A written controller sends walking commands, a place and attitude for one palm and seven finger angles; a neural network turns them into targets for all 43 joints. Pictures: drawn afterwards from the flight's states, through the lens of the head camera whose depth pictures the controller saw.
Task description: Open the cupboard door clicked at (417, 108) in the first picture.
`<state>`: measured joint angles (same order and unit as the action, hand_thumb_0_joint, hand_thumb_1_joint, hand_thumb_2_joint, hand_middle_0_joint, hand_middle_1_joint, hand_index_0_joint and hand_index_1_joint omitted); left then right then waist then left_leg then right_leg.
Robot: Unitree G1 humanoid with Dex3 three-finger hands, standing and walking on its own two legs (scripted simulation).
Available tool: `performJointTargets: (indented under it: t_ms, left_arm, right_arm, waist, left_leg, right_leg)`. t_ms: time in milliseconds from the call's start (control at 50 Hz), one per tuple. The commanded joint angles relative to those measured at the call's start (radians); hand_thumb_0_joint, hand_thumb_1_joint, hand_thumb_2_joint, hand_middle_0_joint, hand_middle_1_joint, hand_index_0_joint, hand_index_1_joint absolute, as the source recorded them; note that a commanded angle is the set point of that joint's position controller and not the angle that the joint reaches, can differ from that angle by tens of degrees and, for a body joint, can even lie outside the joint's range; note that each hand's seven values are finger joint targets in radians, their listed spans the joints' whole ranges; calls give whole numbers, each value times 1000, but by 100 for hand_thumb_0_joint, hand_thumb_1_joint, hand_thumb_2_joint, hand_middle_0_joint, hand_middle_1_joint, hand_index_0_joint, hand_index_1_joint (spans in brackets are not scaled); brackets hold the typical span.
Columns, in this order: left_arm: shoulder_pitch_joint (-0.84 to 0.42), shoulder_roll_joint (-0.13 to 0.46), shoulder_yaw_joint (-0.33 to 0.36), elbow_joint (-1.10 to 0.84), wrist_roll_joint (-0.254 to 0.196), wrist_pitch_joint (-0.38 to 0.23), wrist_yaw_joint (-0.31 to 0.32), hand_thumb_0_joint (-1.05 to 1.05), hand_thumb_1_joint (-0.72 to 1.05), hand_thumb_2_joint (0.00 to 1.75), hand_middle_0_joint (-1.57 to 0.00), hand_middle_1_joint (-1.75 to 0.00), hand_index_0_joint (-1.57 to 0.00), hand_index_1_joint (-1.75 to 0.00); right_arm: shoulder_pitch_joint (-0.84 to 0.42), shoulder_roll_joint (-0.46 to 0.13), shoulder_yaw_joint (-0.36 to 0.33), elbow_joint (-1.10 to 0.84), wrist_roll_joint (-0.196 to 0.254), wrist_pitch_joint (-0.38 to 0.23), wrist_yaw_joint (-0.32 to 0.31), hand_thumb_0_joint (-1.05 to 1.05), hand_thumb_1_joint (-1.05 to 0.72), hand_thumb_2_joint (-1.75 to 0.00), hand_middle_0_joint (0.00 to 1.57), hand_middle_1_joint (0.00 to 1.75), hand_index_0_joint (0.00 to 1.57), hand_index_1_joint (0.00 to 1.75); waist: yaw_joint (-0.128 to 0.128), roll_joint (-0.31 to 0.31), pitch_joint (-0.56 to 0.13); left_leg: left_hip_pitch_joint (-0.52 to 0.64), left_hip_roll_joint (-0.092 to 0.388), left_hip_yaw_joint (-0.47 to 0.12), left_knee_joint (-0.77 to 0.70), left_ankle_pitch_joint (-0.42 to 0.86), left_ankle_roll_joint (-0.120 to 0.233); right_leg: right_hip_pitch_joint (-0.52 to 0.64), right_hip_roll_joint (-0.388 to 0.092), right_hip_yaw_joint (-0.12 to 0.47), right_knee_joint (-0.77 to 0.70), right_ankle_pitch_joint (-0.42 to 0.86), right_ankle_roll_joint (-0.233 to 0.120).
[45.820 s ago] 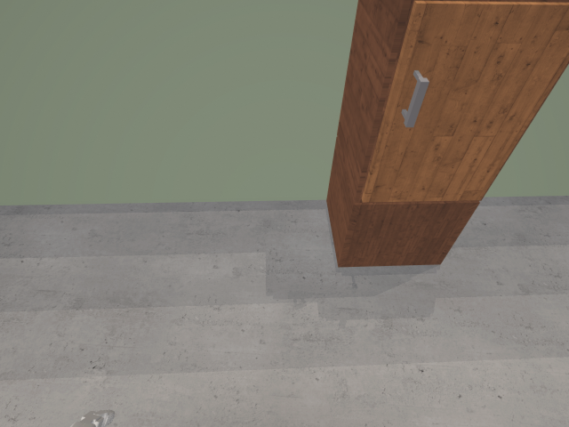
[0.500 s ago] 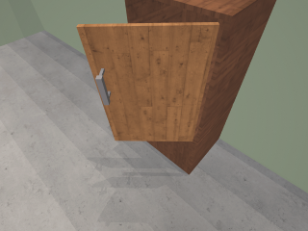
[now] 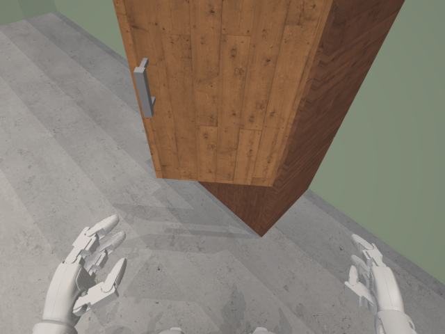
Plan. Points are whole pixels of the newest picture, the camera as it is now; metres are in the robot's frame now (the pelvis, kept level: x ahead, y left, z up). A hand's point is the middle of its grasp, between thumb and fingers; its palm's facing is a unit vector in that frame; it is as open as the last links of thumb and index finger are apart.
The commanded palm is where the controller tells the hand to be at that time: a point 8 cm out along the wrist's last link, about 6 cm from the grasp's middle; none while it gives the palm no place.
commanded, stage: raise the hand with hooked fingers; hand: left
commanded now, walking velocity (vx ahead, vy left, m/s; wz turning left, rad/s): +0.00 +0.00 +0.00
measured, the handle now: (146, 88) +0.60 +0.22 +0.10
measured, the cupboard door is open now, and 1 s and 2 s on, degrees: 41 41 41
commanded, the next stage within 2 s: move the hooked fingers beside the handle in 1.72 s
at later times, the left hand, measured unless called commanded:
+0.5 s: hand (71, 250) +0.23 +0.26 +0.05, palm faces +0.08 -0.99 -0.06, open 11.4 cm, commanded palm +0.20 +0.30 +0.06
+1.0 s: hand (45, 212) +0.27 +0.30 +0.09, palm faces +0.05 -1.00 -0.06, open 13.8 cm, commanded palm +0.25 +0.35 +0.10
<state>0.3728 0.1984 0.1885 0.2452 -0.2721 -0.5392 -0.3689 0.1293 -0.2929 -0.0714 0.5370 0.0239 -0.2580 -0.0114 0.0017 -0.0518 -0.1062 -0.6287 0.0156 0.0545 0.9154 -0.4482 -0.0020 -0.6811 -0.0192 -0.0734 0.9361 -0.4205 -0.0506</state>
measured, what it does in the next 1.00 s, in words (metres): stands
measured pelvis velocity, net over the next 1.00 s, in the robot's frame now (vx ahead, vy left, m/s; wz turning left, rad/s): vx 0.01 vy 0.04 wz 0.02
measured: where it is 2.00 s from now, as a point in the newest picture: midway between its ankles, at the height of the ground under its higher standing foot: outside the picture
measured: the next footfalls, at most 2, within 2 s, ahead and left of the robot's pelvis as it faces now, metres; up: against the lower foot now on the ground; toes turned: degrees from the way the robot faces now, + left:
none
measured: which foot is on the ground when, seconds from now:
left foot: down 0.00-1.00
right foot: down 0.00-1.00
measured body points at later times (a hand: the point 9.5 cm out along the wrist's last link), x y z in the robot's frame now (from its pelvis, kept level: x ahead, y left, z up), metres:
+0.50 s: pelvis -0.01 +0.03 +0.00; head +0.04 +0.03 +0.44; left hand +0.22 +0.31 +0.06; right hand +0.12 -0.20 -0.10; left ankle +0.00 +0.12 -0.69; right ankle +0.03 -0.08 -0.69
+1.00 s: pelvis +0.01 +0.04 +0.02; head +0.05 +0.04 +0.46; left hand +0.27 +0.35 +0.10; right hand +0.20 -0.19 -0.05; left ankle +0.00 +0.12 -0.69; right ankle +0.03 -0.08 -0.69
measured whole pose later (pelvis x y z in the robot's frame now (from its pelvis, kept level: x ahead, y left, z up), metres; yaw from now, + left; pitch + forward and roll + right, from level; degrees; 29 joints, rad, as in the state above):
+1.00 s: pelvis +0.01 +0.04 +0.02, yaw +1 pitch +8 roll -2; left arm 0.05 0.38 0.35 0.25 -0.33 -0.19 -0.42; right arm 0.24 -0.26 0.06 0.54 0.04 -0.23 -0.08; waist 0.03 0.03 -0.06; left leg -0.55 0.00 0.02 0.85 -0.43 0.05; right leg -0.55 -0.03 -0.10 0.78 -0.36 0.00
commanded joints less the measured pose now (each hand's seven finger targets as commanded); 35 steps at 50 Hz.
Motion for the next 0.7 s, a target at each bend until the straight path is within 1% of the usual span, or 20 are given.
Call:
performJointTargets:
  t_ms: [0,40,60,80,120,160,180,220,260,280,300,360,380,440,520,560,580,620,660,680]
  left_arm:
    - [-126,169,142,-337,-68,-79,-2,0,43,70,-23,-60,-23,-60]
    - [-224,168,113,-511,-59,-138,40,0,39,68,-24,-63,-24,-63]
    - [-301,187,94,-573,-53,-153,50,0,36,67,-24,-64,-24,-64]
    - [-282,174,64,-580,-40,-161,50,0,34,66,-24,-66,-24,-66]
    - [-257,141,-6,-542,-20,-150,33,0,29,64,-24,-69,-24,-69]
    - [-292,168,-19,-442,-22,-82,-7,0,25,62,-25,-72,-25,-72]
    - [-283,194,-9,-407,-8,-35,-21,0,22,61,-25,-74,-25,-74]
    - [-216,214,34,-304,-11,90,-36,0,18,59,-25,-76,-25,-76]
    - [-141,244,109,-241,-38,210,-39,0,13,57,-25,-80,-25,-80]
    - [-118,248,139,-276,-55,249,-31,0,11,56,-26,-81,-26,-81]
    - [-106,261,175,-301,-72,276,-11,0,8,55,-26,-82,-26,-82]
    - [-116,261,239,-361,-105,261,71,0,1,52,-26,-87,-26,-87]
    - [-132,257,234,-389,-95,235,94,0,-1,51,-27,-88,-27,-88]
    - [-179,239,195,-377,-55,150,125,0,-8,48,-27,-93,-27,-93]
    - [-265,218,107,-333,-28,109,53,0,-17,44,-28,-99,-28,-99]
    - [-311,246,111,-308,-42,129,8,0,-22,42,-28,-102,-28,-102]
    - [-325,270,133,-305,-52,139,-8,0,-24,41,-28,-103,-28,-103]
    - [-336,329,191,-333,-60,156,-17,0,-29,39,-29,-107,-29,-107]
    - [-353,380,244,-350,-67,172,-6,0,-34,37,-29,-110,-29,-110]
    - [-348,364,244,-355,-73,175,1,0,-36,36,-29,-111,-29,-111]
  right_arm:
    - [0,-71,-18,-176,4,-36,-17,0,-90,-90,20,30,20,30]
    - [36,-63,-7,-158,-6,-44,-27,0,-90,-90,20,30,20,30]
    - [50,-73,2,-148,-14,-45,-32,0,-90,-90,20,30,20,30]
    - [57,-74,4,-137,-12,-49,-39,0,-90,-90,20,30,20,30]
    - [58,-85,17,-112,-6,-60,-47,0,-90,-90,20,30,20,30]
    - [58,-107,31,-101,6,-61,-58,0,-90,-90,20,30,20,30]
    - [65,-108,31,-101,13,-58,-62,0,-90,-90,20,30,20,30]
    - [60,-108,35,-114,27,-45,-69,0,-90,-90,20,30,20,30]
    - [36,-103,39,-145,33,-30,-74,0,-90,-90,20,30,20,30]
    - [31,-94,42,-165,35,-21,-73,0,-90,-90,20,30,20,30]
    - [19,-84,42,-177,33,-15,-74,0,-90,-90,20,30,20,30]
    - [11,-61,51,-180,20,-14,-72,0,-90,-90,20,30,20,30]
    - [28,-61,53,-175,18,-18,-67,0,-90,-90,20,30,20,30]
    - [71,-74,47,-143,7,-33,-56,0,-90,-90,20,30,20,30]
    - [106,-107,44,-118,13,-55,-58,0,-90,-90,20,30,20,30]
    - [112,-120,43,-114,20,-62,-69,0,-90,-90,20,30,20,30]
    - [113,-122,39,-109,26,-64,-74,0,-90,-90,20,30,20,30]
    - [112,-125,38,-110,26,-70,-82,0,-90,-90,20,30,20,30]
    - [112,-124,44,-109,21,-69,-85,0,-90,-90,20,30,20,30]
    - [109,-116,47,-112,21,-67,-84,0,-90,-90,20,30,20,30]
  waist:
    - [20,109,-195]
    - [-10,192,-261]
    - [-39,167,-246]
    - [-47,168,-256]
    - [-69,184,-194]
    - [-85,189,-135]
    - [-84,170,-141]
    - [-53,104,-132]
    - [11,84,-171]
    - [33,70,-222]
    - [50,61,-235]
    - [71,11,-216]
    - [64,43,-205]
    - [18,62,-154]
    - [-30,113,-139]
    - [-36,97,-139]
    - [-30,92,-155]
    - [-5,132,-208]
    - [14,172,-213]
    - [16,171,-212]
  left_leg:
    - [-83,-54,-15,16,122,21]
    - [-20,-36,-42,42,157,29]
    - [-29,-24,-60,60,142,33]
    - [-26,-18,-65,62,131,36]
    - [-36,-7,-83,50,86,38]
    - [-61,-5,-104,38,40,38]
    - [-69,-6,-106,23,24,38]
    - [-94,-12,-108,-27,-10,35]
    - [-80,-22,-105,-72,27,29]
    - [-60,-26,-97,-88,64,26]
    - [-48,-26,-94,-103,82,23]
    - [-41,-21,-101,-130,135,14]
    - [-28,-19,-98,-139,144,13]
    - [-14,-11,-96,-141,124,15]
    - [30,-8,-100,-138,102,17]
    - [37,-9,-107,-147,87,20]
    - [53,-9,-109,-156,89,20]
    - [99,-7,-115,-173,147,17]
    - [134,-6,-122,-184,221,8]
    - [154,-3,-124,-193,254,2]
  right_leg:
    - [108,-21,161,-134,11,36]
    - [68,0,130,-85,63,26]
    - [22,11,123,-65,50,24]
    - [13,13,125,-68,32,21]
    - [-39,19,91,-66,-7,18]
    - [-55,31,79,-75,-42,15]
    - [-44,27,73,-86,-51,20]
    - [7,23,68,-129,-99,30]
    - [97,21,58,-149,-82,28]
    - [144,15,49,-153,-49,34]
    - [169,13,40,-156,-33,36]
    - [207,22,20,-152,8,32]
    - [186,24,14,-148,22,30]
    - [118,28,7,-143,15,31]
    - [70,28,6,-146,21,27]
    - [92,29,14,-162,18,25]
    - [110,27,16,-174,20,27]
    - [155,24,11,-173,72,23]
    - [181,30,-1,-162,130,16]
    - [186,31,-8,-165,153,18]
